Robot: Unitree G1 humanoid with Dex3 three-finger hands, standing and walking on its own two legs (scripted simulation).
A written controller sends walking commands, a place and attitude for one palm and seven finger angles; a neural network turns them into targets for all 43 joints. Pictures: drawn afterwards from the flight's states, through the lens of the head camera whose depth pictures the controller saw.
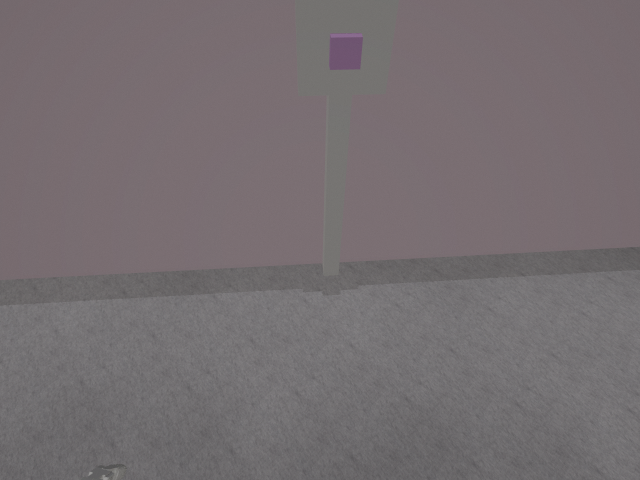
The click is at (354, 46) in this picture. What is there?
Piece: button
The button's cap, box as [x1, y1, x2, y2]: [329, 33, 362, 69]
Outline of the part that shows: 330,33 330,69 359,68 362,42 361,33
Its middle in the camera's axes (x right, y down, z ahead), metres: +0.05 -0.42 +0.87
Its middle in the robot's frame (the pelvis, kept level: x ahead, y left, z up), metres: +0.95 +0.00 +0.12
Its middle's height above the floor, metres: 0.89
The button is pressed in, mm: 0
